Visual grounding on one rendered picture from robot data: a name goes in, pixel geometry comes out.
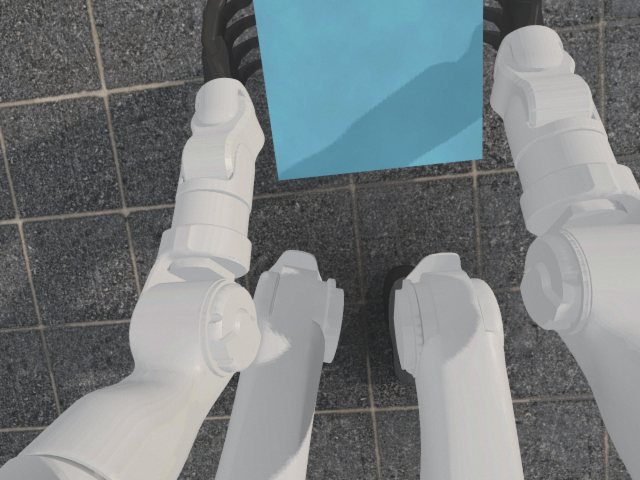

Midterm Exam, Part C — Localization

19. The right robot forearm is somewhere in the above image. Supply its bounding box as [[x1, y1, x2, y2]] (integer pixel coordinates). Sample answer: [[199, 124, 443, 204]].
[[490, 25, 640, 236]]

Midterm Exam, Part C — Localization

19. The right robot hand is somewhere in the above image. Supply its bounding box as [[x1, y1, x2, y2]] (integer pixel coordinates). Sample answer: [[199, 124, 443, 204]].
[[483, 0, 544, 52]]

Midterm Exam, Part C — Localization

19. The left robot forearm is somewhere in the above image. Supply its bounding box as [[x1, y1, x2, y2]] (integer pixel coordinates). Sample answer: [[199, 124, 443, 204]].
[[129, 78, 265, 352]]

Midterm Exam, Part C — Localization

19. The carton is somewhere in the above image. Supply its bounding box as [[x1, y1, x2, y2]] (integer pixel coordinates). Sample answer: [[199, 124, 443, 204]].
[[253, 0, 483, 181]]

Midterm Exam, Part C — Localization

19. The left robot upper arm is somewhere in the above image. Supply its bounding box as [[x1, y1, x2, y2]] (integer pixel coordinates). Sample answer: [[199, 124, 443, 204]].
[[0, 279, 261, 480]]

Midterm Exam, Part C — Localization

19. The right robot foot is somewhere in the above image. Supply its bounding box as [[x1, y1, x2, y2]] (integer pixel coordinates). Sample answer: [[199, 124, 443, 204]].
[[383, 265, 416, 386]]

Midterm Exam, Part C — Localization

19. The right robot upper arm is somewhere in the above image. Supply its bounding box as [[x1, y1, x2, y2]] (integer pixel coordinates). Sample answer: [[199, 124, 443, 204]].
[[520, 223, 640, 480]]

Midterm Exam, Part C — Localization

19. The left robot hand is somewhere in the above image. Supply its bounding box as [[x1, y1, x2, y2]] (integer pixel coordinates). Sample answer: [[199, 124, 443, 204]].
[[201, 0, 262, 87]]

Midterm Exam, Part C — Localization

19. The robot right thigh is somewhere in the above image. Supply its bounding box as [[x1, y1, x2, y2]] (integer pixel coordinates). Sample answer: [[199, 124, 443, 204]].
[[394, 270, 524, 480]]

